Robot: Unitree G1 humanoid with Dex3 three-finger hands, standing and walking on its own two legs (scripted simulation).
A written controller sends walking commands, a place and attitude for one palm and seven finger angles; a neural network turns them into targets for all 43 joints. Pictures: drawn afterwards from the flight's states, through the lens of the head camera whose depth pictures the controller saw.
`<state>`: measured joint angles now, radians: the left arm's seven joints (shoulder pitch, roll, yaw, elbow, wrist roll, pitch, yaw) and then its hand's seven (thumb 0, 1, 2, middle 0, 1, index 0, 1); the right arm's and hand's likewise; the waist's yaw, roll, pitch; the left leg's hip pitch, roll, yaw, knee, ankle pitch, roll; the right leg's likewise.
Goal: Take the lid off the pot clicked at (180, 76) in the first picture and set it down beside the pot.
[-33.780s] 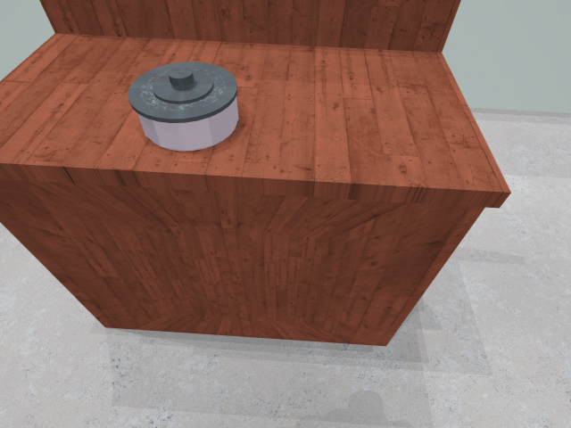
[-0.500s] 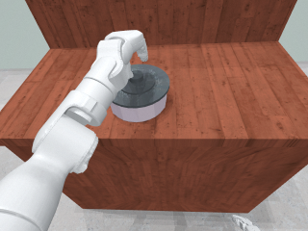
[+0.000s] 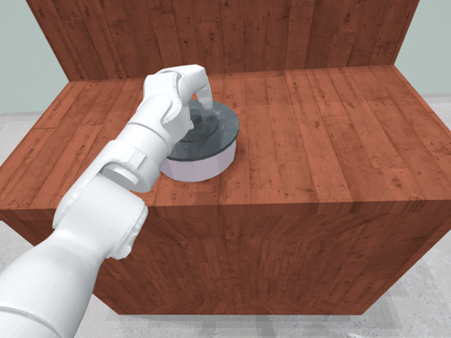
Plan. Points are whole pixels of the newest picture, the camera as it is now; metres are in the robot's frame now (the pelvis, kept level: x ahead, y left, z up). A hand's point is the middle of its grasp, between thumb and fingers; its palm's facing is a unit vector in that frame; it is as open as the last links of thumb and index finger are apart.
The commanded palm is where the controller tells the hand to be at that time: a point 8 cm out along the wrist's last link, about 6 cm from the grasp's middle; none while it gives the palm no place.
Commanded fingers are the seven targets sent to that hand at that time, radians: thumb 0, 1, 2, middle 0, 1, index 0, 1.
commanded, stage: lower the open fingers around the knob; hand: left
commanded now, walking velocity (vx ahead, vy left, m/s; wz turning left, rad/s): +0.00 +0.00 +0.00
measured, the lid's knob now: (191, 117) +0.50 +0.07 +0.15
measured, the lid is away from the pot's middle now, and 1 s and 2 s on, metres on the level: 0.01 0.01 0.01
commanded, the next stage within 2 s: raise the hand to come down again in 1.68 s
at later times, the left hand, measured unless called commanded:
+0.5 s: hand (187, 119) +0.45 +0.07 +0.18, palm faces -0.38 -0.06 -0.92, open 10.2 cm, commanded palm +0.45 +0.07 +0.23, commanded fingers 0.00 -0.40 1.64 -0.85 -0.08 -0.85 -0.08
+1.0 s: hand (188, 116) +0.46 +0.07 +0.18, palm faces -0.38 -0.05 -0.92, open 10.2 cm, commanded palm +0.46 +0.07 +0.22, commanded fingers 0.00 -0.40 1.64 -0.85 -0.08 -0.85 -0.08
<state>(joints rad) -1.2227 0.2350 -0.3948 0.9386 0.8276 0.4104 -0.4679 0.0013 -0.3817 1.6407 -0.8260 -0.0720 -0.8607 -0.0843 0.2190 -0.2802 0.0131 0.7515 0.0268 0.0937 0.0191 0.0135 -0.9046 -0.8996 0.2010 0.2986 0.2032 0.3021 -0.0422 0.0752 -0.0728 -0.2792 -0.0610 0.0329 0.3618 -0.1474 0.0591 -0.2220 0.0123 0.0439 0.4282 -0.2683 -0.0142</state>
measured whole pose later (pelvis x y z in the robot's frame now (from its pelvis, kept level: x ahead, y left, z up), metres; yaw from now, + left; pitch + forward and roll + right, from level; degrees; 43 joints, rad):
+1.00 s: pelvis +0.00 +0.00 +0.00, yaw +0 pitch +5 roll +1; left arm -1.29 0.22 -0.42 1.06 0.84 0.40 -0.46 0.00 -0.38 1.64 -0.88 -0.11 -0.86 -0.08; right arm 0.23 -0.28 0.01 0.77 0.03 0.11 0.00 0.01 -0.90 -0.90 0.20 0.30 0.20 0.30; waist -0.07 0.06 -0.08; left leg -0.33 -0.06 0.03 0.40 -0.16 0.06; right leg -0.27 0.01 0.04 0.45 -0.28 -0.01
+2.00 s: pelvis +0.00 +0.00 +0.00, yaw -1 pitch +5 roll +1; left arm -1.15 0.27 -0.40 0.89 0.86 0.28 -0.37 0.00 -0.34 1.54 -0.82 -0.18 -0.81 -0.17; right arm 0.24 -0.27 0.00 0.73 0.05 0.12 0.01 0.01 -0.90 -0.90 0.20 0.30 0.20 0.30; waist -0.05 0.06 -0.08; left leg -0.34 -0.05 0.04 0.43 -0.18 0.05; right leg -0.27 0.02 0.05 0.47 -0.29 -0.02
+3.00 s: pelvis +0.00 -0.01 +0.00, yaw +0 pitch +3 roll +1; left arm -1.22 0.28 -0.39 0.91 0.84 0.36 -0.44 0.00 -0.23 1.22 -0.79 -0.09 -0.79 -0.08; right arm 0.19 -0.27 0.03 0.75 0.05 0.12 0.00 0.01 -0.90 -0.90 0.20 0.30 0.20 0.30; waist -0.04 0.08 -0.07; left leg -0.28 -0.05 0.03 0.38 -0.15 0.04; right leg -0.22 0.03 0.04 0.44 -0.27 -0.03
